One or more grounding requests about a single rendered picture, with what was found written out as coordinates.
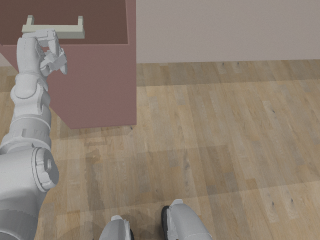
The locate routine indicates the left robot upper arm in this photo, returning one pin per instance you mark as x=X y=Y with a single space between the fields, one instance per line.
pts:
x=25 y=178

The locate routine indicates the robot right thigh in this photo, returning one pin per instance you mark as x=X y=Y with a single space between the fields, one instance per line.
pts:
x=182 y=219

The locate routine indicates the drawer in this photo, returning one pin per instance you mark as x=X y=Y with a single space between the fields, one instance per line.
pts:
x=104 y=21

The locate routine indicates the left robot hand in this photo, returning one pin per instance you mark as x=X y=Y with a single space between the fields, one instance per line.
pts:
x=31 y=58

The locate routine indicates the right robot foot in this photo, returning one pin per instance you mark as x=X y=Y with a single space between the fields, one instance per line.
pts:
x=164 y=221

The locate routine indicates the left robot forearm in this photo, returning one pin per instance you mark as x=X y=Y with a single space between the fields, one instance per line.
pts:
x=31 y=122

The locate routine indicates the handle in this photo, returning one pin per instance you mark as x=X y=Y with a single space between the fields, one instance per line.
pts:
x=62 y=31

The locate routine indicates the cabinet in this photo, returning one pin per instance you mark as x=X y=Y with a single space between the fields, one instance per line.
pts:
x=100 y=87

